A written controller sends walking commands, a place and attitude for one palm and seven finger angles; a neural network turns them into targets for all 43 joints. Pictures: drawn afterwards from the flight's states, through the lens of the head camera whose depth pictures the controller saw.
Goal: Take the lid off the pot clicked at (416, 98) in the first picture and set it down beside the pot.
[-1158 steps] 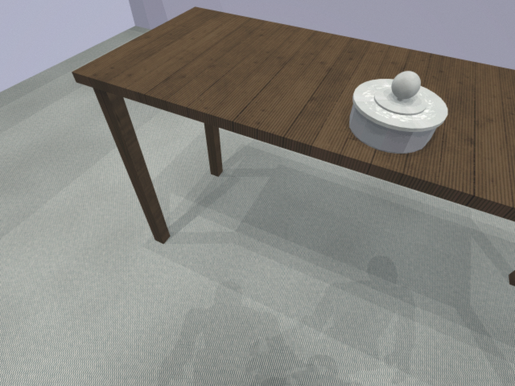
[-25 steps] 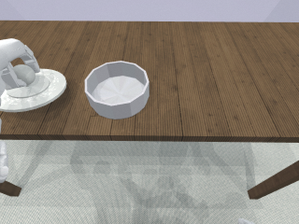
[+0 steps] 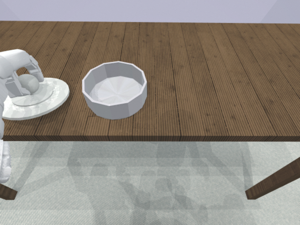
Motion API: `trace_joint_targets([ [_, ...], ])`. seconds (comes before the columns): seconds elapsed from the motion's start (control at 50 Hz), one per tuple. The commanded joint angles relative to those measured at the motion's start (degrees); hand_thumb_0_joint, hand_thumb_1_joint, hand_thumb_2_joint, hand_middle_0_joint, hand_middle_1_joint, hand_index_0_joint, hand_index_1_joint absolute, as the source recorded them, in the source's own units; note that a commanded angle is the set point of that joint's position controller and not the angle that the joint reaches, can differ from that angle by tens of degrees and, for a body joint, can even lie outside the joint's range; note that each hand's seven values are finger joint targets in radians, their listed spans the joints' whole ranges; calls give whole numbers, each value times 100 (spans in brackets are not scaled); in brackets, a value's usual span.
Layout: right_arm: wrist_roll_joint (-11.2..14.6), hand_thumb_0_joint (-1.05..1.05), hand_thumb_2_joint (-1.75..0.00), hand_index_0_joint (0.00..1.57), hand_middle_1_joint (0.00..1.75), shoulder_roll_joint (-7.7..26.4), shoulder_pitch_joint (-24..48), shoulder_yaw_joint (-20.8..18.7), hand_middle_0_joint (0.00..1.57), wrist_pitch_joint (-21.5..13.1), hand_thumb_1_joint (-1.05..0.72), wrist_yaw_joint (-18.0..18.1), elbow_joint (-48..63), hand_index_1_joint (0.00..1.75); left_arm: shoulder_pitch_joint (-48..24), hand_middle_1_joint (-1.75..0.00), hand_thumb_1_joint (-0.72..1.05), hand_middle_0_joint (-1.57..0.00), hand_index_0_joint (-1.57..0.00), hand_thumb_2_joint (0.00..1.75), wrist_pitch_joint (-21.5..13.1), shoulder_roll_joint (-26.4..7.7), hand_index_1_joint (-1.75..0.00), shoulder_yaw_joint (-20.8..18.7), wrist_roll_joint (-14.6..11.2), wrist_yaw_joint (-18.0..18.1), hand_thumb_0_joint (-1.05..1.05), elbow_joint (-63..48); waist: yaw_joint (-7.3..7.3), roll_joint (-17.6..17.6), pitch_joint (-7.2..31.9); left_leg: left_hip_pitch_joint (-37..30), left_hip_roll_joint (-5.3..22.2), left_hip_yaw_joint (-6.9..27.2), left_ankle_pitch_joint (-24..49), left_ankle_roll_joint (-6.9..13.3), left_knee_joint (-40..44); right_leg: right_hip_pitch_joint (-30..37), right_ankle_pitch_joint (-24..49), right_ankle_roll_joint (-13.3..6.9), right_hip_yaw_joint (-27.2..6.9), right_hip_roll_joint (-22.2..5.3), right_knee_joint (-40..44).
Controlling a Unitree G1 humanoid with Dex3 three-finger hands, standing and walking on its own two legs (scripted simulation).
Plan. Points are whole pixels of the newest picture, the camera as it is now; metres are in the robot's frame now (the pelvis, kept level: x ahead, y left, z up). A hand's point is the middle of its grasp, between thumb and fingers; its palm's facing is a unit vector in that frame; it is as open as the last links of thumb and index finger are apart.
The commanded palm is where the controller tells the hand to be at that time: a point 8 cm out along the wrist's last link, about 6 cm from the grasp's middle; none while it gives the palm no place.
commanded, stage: lower the lid onto the table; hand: left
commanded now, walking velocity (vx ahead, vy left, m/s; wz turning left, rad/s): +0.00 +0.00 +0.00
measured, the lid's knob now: (27, 84) +0.46 +0.32 +0.13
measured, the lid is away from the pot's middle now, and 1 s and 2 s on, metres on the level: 0.23 0.24 0.24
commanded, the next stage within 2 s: open the fingers wide in 0.44 s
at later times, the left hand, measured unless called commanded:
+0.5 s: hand (19, 86) +0.44 +0.33 +0.14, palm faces -0.43 -0.17 -0.89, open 8.5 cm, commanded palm +0.46 +0.33 +0.19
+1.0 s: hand (20, 89) +0.44 +0.33 +0.13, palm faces -0.37 -0.10 -0.92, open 8.4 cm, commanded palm +0.45 +0.32 +0.19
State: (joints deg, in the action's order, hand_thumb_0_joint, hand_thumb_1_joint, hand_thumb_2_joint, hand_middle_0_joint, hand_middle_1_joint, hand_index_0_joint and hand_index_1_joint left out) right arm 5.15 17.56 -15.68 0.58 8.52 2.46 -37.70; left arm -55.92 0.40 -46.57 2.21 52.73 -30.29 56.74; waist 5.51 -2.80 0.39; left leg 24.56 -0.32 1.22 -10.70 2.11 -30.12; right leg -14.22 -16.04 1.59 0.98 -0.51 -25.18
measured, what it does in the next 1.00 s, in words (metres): stands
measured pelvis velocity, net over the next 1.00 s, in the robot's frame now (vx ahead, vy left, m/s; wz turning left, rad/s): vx -0.01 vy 0.01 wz -0.02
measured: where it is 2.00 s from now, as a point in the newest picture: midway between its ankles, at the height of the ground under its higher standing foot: outside the picture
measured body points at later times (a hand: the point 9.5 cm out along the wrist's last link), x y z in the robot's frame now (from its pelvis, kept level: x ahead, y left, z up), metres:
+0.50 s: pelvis +0.00 +0.00 -0.01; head +0.05 +0.01 +0.44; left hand +0.46 +0.33 +0.19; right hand +0.05 -0.28 -0.13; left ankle +0.05 +0.10 -0.74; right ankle -0.04 -0.15 -0.74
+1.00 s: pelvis -0.01 +0.01 -0.01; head +0.05 +0.02 +0.43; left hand +0.45 +0.33 +0.18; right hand +0.06 -0.27 -0.13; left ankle +0.05 +0.10 -0.74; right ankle -0.04 -0.15 -0.74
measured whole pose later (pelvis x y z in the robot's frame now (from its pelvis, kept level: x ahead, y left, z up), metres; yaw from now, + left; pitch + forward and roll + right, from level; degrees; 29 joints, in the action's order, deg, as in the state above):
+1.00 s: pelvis -0.01 +0.01 -0.01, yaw -1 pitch +8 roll -3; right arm 5.9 16.5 -14.7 0.6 14.4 3.0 -35.8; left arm -53.5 -6.1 -48.7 0.5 53.6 -26.2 55.3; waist 5.8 -2.3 2.5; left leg 32.5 0.2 0.3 -13.6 2.9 -37.6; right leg -22.2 -18.5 2.0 -0.1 0.0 -32.2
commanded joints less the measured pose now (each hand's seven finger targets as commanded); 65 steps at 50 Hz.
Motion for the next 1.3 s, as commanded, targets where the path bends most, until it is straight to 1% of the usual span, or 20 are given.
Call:
trace_joint_targets([
  [0.0,9,0,-90,20,30,953,-94,-346,20,-110,-90,54,502,30,-3025,-81,43,-97,-88,128,-37,-1873,-75,-382,30,354,0,-1003,65,-515,2104,-2066,-226,11,1050,293,173,-488,1335,-395,258,463,251],
  [0.14,3,0,-90,20,30,992,-178,-369,20,-50,-90,31,500,30,-2855,-81,43,-97,-88,128,-67,-1996,-75,-457,46,399,0,-990,50,-464,2280,-2074,-207,-16,1229,309,54,-503,1432,-380,214,469,153],
  [0.2,34,0,-90,20,30,994,-205,-338,20,20,-90,43,468,30,-2559,-81,43,-97,-88,128,-23,-1974,-75,-430,46,383,0,-302,93,0,1857,-1528,-246,-97,753,317,64,-500,1312,-342,208,459,155],
  [0.28,31,0,-90,20,30,991,-227,-328,20,22,-90,78,464,30,-2967,-81,43,-97,-88,128,-68,-1904,-75,-250,87,437,0,-577,131,-439,2087,-1806,-219,-74,815,322,-2,-698,1230,-365,198,475,100],
  [0.42,59,0,-90,20,30,1048,-304,-288,20,-27,-90,133,377,30,-2783,-81,43,-97,-88,128,-103,-1558,-75,65,68,410,0,32,193,-259,1853,-1587,-159,-81,680,270,-62,-1017,1083,-381,231,497,-27],
  [0.5,37,0,-90,20,30,1015,-439,-310,20,13,-90,112,374,30,-2601,-81,43,-97,-88,128,-99,-1538,-75,20,151,450,0,352,211,-33,1834,-1446,-195,-53,652,279,-193,-1129,1051,-350,227,517,-125],
  [0.52,59,0,-90,20,30,984,-342,-323,20,2,-90,61,570,30,-1830,-81,43,-97,-88,128,-200,-1482,-75,-151,32,426,0,103,39,-53,1991,-1520,-194,-68,1086,281,-213,-943,1271,-389,243,499,-197],
  [0.54,-8,0,-90,20,30,989,-263,-354,20,148,-90,71,615,30,-1977,-81,41,-96,-87,127,-515,-1886,-75,-529,124,513,0,-996,-32,-47,2318,-1578,-116,-95,1307,279,-303,-932,1329,-362,179,488,-230],
  [0.58,12,0,-90,20,30,921,-216,-353,20,285,-90,99,578,30,-1878,-81,39,-93,-84,124,-607,-1564,-75,-338,104,558,0,-683,84,-81,1870,-1428,-110,-106,1090,284,-325,-1211,1132,-358,226,491,-223],
  [0.62,33,0,-90,20,30,982,-141,-355,20,354,-90,128,606,30,-2054,-81,37,-90,-82,121,-683,-1838,-76,-535,-27,529,0,-889,68,-30,1879,-1370,-109,-114,905,293,-305,-1148,1028,-376,218,489,-215],
  [0.66,53,0,-90,20,30,959,-191,-370,20,426,-90,142,619,30,-2263,-81,34,-87,-80,119,-659,-2148,-75,-720,34,572,0,-971,66,-245,2182,-1393,-154,-96,787,292,-330,-1064,975,-365,189,486,-258],
  [0.72,61,0,-90,20,30,943,-128,-365,20,434,-90,125,643,30,-2220,-80,30,-83,-76,116,-716,-1943,-75,-581,28,581,0,-1236,40,-606,2225,-1788,-100,-20,1087,259,-357,-1347,876,-415,261,518,-282],
  [0.82,66,0,-90,20,30,933,-104,-337,20,469,-90,122,638,30,-2068,-77,23,-77,-71,111,-650,-1848,-73,-525,0,583,0,-930,69,-296,2012,-1543,-129,-43,802,271,-377,-1361,820,-408,254,526,-252],
  [0.84,63,0,-90,20,30,944,-122,-349,20,491,-90,111,623,30,-2365,-76,21,-76,-70,110,-647,-2146,-73,-701,37,617,0,-1227,47,-440,2201,-1551,-114,-13,738,256,-341,-1289,787,-396,226,510,-252],
  [0.94,58,0,-90,20,30,921,-75,-341,20,492,-90,106,680,30,-2307,-73,14,-70,-66,106,-653,-2117,-70,-728,37,634,0,-1257,23,-500,2254,-1602,-100,8,825,233,-332,-1297,799,-402,236,506,-265],
  [0.98,63,0,-90,20,30,886,-76,-352,20,485,-90,104,681,30,-2416,-71,11,-68,-64,105,-621,-1721,-69,-404,38,619,0,-1309,82,-508,2151,-1738,-94,60,738,241,-299,-1475,674,-406,270,517,-221],
  [1.04,54,0,-90,20,30,903,-63,-335,20,485,-90,107,704,30,-2423,-69,6,-65,-62,103,-634,-1986,-67,-622,47,668,0,-1425,28,-558,2310,-1777,-95,69,859,223,-300,-1359,732,-424,254,525,-249],
  [1.08,58,0,-90,20,30,878,-129,-337,20,459,-90,116,662,30,-2287,-67,3,-63,-60,102,-565,-1589,-65,-326,45,648,0,-1055,83,-385,2055,-1705,-113,89,618,238,-267,-1501,592,-412,270,535,-193],
  [1.12,61,0,-90,20,30,930,-78,-315,20,433,-90,147,702,30,-2313,-65,0,-61,-59,100,-603,-1894,-63,-568,6,667,0,-1177,13,-338,2188,-1685,-110,60,685,241,-243,-1309,693,-441,253,519,-219],
  [1.28,42,0,-90,20,30,888,-172,-342,20,407,-90,143,651,30,-2295,-57,-12,-53,-53,95,-568,-1708,-57,-439,39,685,0,-1157,49,-394,2213,-1801,-126,100,700,238,-230,-1385,681,-427,261,531,-182],
])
